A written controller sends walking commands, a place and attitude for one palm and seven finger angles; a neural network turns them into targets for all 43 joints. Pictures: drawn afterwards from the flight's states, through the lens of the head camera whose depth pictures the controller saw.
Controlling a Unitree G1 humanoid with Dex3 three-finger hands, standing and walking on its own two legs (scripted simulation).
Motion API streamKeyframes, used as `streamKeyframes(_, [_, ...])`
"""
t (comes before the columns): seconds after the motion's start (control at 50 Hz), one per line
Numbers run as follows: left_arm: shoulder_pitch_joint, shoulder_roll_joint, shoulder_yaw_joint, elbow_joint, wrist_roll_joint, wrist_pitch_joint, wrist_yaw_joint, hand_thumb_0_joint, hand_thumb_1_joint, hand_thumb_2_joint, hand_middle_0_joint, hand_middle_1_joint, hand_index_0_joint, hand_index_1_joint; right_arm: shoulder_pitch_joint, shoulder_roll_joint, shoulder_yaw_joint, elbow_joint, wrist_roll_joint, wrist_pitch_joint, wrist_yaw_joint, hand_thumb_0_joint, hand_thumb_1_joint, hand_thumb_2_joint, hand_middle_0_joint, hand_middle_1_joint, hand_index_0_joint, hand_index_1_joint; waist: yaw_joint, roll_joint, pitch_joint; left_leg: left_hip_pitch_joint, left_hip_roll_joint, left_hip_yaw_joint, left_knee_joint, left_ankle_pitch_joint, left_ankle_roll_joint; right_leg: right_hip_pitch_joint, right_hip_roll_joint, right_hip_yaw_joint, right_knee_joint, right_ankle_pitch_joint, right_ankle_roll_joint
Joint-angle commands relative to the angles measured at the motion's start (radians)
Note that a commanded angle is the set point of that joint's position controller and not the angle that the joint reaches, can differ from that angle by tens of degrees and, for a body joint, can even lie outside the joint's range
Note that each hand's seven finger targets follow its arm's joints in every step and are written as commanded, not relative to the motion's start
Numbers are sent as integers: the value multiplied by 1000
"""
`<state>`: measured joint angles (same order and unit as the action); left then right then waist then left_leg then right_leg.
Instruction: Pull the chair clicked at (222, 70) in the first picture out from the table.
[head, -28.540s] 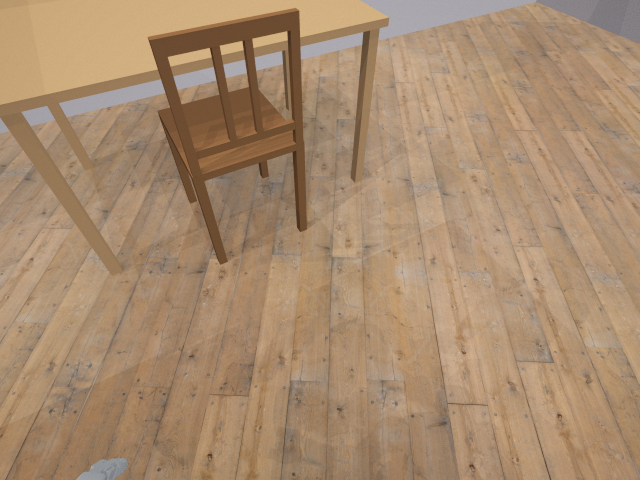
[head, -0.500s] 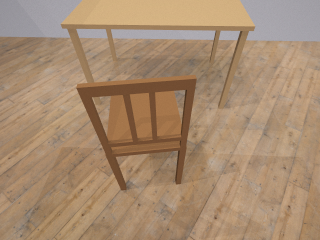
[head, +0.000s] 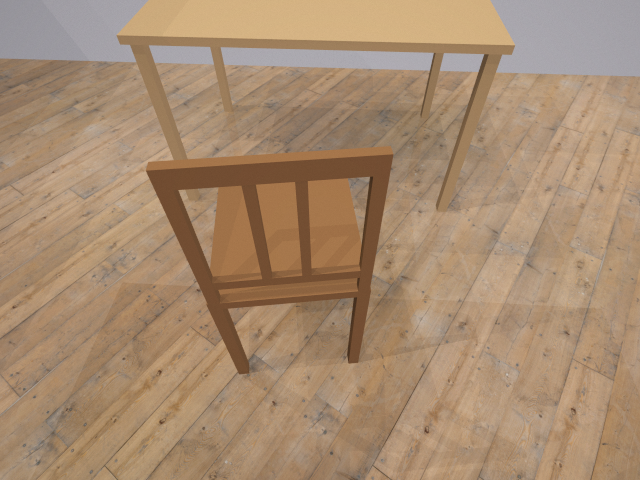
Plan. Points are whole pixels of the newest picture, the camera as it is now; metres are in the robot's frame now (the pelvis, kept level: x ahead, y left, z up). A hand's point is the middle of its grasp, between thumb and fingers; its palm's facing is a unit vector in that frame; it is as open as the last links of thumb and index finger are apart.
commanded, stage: look to check the result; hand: left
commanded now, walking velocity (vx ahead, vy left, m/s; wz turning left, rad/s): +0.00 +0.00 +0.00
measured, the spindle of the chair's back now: (258, 234) +0.54 +0.16 -0.10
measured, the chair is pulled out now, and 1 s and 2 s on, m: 0.59 0.59 0.59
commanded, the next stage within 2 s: stand and wait in 0.38 s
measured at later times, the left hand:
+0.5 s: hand out of the picture +0.00 +0.16 -0.17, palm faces +0.02 -0.98 -0.18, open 7.3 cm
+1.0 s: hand out of the picture -0.01 +0.16 -0.17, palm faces +0.03 -0.99 -0.16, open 7.4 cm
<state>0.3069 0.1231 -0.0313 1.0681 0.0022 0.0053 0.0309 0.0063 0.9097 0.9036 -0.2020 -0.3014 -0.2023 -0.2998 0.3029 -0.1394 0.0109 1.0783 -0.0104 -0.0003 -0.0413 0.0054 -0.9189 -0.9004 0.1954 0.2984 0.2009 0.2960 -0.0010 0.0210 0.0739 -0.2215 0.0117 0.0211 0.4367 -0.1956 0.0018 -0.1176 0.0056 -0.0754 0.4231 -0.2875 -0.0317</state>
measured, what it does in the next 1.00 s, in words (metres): stands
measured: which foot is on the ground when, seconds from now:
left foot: down 0.00-1.00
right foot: down 0.00-1.00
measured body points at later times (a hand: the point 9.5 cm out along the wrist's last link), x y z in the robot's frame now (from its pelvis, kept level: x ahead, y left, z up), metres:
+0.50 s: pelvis +0.00 +0.00 +0.00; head +0.03 -0.01 +0.45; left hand +0.00 +0.21 -0.16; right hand -0.01 -0.21 -0.16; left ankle +0.02 +0.12 -0.74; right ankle -0.04 -0.10 -0.74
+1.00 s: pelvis +0.00 +0.00 +0.00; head +0.02 +0.00 +0.45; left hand -0.01 +0.21 -0.16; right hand -0.02 -0.20 -0.16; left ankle +0.02 +0.12 -0.74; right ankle -0.04 -0.10 -0.74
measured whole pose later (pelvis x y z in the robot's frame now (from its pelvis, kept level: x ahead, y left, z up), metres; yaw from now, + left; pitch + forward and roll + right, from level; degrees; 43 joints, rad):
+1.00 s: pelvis +0.00 +0.00 +0.00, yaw +0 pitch -2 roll +0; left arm 0.31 0.12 -0.02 1.07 0.00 0.00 0.03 0.01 0.91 0.90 -0.20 -0.30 -0.20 -0.30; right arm 0.32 -0.12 0.01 1.08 -0.01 0.00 -0.04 0.00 -0.91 -0.90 0.20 0.30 0.20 0.30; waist 0.00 0.01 0.07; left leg -0.21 0.01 0.02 0.43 -0.19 0.01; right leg -0.10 0.00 -0.08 0.41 -0.28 -0.03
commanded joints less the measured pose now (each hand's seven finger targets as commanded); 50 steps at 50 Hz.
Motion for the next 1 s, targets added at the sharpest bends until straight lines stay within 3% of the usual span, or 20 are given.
streamKeyframes(0.0, [82, 106, 19, -31, -2, -14, 10, 0, 900, 900, -200, -300, -200, -300, 95, -78, -13, -21, 0, -14, -2, 0, -900, -900, 200, 300, 200, 300, -8, -21, -1, 67, 78, -105, -45, 145, 58, -85, -115, 118, -101, 165, -33])
streamKeyframes(0.12, [81, 107, 21, -33, -2, -15, 10, 0, 900, 900, -200, -300, -200, -300, 95, -75, -13, -18, 1, -14, -3, 0, -900, -900, 200, 300, 200, 300, -8, -19, -7, 70, 78, -105, -46, 157, 58, -74, -116, 117, -101, 177, -32])
streamKeyframes(0.16, [77, 107, 18, -33, -2, -14, 9, 0, 900, 900, -200, -300, -200, -300, 93, -76, -13, -19, 1, -11, -3, 0, -900, -900, 200, 300, 200, 300, -9, -26, 20, 59, 77, -105, -48, 138, 57, -84, -114, 116, -108, 164, -33])
streamKeyframes(0.3, [79, 109, 22, -35, -4, -15, 9, 0, 900, 900, -200, -300, -200, -300, 101, -77, -12, -16, 1, -15, -5, 0, -900, -900, 200, 300, 200, 300, -7, -7, -8, 68, 77, -107, -45, 167, 58, -64, -115, 116, -100, 183, -32])
streamKeyframes(0.36, [76, 109, 21, -33, -3, -15, 9, 0, 900, 900, -200, -300, -200, -300, 101, -74, -12, -16, 1, -13, -4, 0, -900, -900, 200, 300, 200, 300, -7, -27, 23, 51, 75, -108, -48, 158, 59, -71, -115, 110, -105, 181, -32])
streamKeyframes(0.42, [79, 108, 22, -34, -4, -15, 9, 0, 900, 900, -200, -300, -200, -300, 105, -75, -12, -15, 1, -14, -4, 0, -900, -900, 200, 300, 200, 300, -8, -32, 1, 61, 75, -109, -47, 150, 59, -65, -116, 111, -104, 173, -32])
streamKeyframes(0.44, [80, 108, 21, -34, -3, -15, 9, 0, 900, 900, -200, -300, -200, -300, 97, -73, -12, -16, 2, -11, -4, 0, -900, -900, 200, 300, 200, 300, -5, -35, 29, 51, 73, -107, -47, 137, 59, -78, -114, 111, -111, 167, -32])
streamKeyframes(0.54, [84, 106, 21, -31, -3, -14, 8, 0, 900, 900, -200, -300, -200, -300, 102, -69, -13, -15, 1, -11, -5, 0, -900, -900, 200, 300, 200, 300, -6, -20, 29, 51, 74, -110, -55, 110, 60, -85, -114, 109, -114, 137, -34])
streamKeyframes(0.6, [86, 105, 22, -33, -3, -16, 8, 0, 900, 900, -200, -300, -200, -300, 108, -71, -13, -14, 2, -14, -5, 0, -900, -900, 200, 300, 200, 300, -8, -17, -3, 66, 74, -110, -47, 146, 61, -68, -116, 114, -104, 169, -32])
streamKeyframes(0.66, [89, 103, 21, -30, -3, -15, 8, 0, 900, 900, -200, -300, -200, -300, 106, -70, -13, -14, 1, -12, -6, 0, -900, -900, 200, 300, 200, 300, -7, -16, 22, 55, 74, -107, -51, 127, 61, -82, -116, 113, -108, 154, -32])
streamKeyframes(0.72, [93, 99, 22, -30, -3, -17, 9, 0, 900, 900, -200, -300, -200, -300, 110, -68, -13, -15, 2, -14, -5, 0, -900, -900, 200, 300, 200, 300, -7, -30, 0, 62, 73, -108, -45, 142, 61, -67, -118, 114, -105, 173, -33])
streamKeyframes(0.76, [93, 97, 21, -28, -2, -16, 9, 0, 900, 900, -200, -300, -200, -300, 106, -67, -13, -14, 1, -13, -6, 0, -900, -900, 200, 300, 200, 300, -6, -30, 32, 52, 74, -110, -51, 132, 62, -85, -115, 113, -107, 161, -32])
streamKeyframes(0.82, [93, 98, 22, -28, -3, -16, 9, 0, 900, 900, -200, -300, -200, -300, 111, -67, -12, -11, 2, -15, -7, 0, -900, -900, 200, 300, 200, 300, -8, -16, 4, 64, 75, -113, -51, 140, 63, -72, -115, 113, -104, 161, -32])
streamKeyframes(0.98, [95, 96, 24, -27, -2, -13, 8, 0, 900, 900, -200, -300, -200, -300, 114, -68, -14, -16, 1, -11, -7, 0, -900, -900, 200, 300, 200, 300, -7, -15, 34, 42, 74, -118, -67, 80, 65, -91, -111, 110, -110, 109, -32])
